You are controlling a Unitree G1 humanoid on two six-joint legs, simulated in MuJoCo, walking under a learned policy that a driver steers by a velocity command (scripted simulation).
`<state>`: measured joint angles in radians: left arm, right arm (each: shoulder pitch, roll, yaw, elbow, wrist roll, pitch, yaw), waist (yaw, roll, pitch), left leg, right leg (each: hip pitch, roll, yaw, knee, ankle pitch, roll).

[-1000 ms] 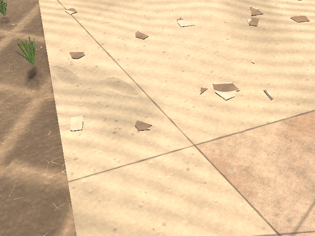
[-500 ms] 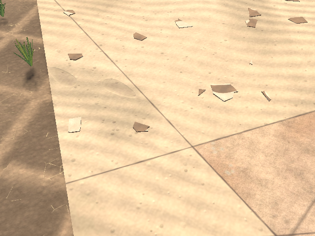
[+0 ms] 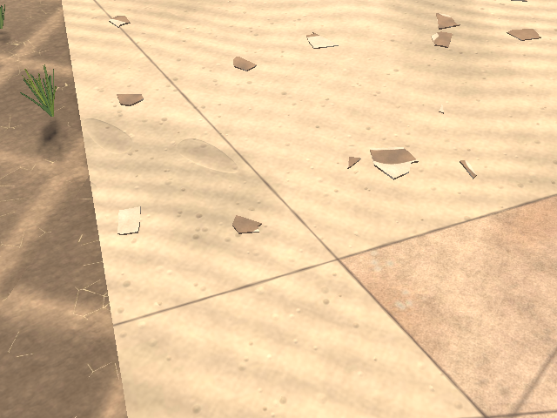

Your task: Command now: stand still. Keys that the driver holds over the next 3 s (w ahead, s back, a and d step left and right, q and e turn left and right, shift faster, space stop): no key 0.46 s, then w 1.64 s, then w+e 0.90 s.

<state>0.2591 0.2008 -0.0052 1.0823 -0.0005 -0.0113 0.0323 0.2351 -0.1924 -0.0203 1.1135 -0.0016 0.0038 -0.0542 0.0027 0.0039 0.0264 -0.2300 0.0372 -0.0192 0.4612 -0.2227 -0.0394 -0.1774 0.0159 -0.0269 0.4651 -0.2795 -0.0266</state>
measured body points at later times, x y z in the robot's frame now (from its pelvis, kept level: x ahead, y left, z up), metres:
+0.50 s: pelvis +0.00 +0.00 +0.00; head +0.02 +0.00 +0.45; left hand +0.00 +0.24 -0.15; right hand +0.01 -0.24 -0.16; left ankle +0.01 +0.14 -0.74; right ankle -0.02 -0.10 -0.74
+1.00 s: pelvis +0.15 +0.07 +0.01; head +0.15 +0.08 +0.46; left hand +0.28 +0.32 -0.12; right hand +0.07 -0.16 -0.14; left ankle +0.07 +0.15 -0.74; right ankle +0.23 -0.10 -0.66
